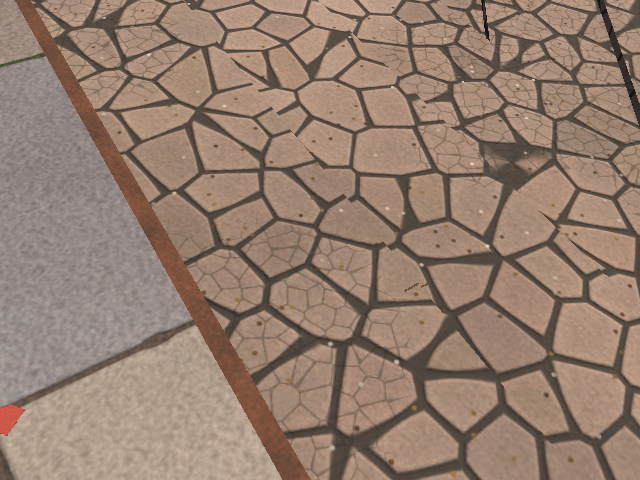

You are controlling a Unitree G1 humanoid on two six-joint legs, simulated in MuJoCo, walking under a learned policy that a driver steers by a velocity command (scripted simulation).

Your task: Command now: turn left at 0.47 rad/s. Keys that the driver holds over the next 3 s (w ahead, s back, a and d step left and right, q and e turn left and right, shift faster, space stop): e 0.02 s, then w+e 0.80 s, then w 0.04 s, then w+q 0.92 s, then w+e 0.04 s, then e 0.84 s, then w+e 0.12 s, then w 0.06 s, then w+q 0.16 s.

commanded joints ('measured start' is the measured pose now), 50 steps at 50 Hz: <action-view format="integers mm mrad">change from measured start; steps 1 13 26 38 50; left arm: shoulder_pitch -15 -29 286 352 154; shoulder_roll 74 54 95 121 66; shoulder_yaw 16 -5 19 34 2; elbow -66 -47 56 95 53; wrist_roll -2 -3 -34 -16 31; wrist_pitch -8 -75 -141 -133 -124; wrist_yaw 6 -42 -23 13 -32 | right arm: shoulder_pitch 49 98 -70 -347 74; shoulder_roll -157 -158 -90 -101 -80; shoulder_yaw -40 -25 11 36 0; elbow -43 32 -15 -131 89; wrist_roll -8 -34 -55 -33 -23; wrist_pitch -8 -71 -83 -99 -149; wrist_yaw -6 -11 34 34 -5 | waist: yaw -26 -48 23 72 -21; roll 154 123 -26 -53 189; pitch -92 9 -33 -8 -74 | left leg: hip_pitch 170 62 -515 -390 153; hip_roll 257 325 134 90 280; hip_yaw -265 -277 79 57 -249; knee -93 -235 580 158 -159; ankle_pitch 258 -348 -3 247 411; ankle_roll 142 155 -108 -69 164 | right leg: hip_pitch -113 60 545 560 3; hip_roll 3 11 -132 -110 23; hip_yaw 0 -44 298 343 59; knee -49 -342 -792 -686 64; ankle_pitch -5 -47 519 747 40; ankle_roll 6 -115 -257 -213 -76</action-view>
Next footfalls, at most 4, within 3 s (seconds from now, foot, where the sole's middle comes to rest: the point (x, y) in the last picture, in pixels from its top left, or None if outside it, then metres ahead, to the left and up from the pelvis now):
0.34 right None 0.10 -0.12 -0.78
0.82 left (328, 454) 0.51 -0.05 -0.80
1.28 right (458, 401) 0.64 -0.34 -0.82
1.78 left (359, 294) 0.92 -0.13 -0.82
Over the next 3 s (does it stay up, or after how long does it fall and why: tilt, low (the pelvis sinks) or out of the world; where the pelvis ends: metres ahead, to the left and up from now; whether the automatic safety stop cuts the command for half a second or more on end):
stays up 1.01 -0.18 -0.04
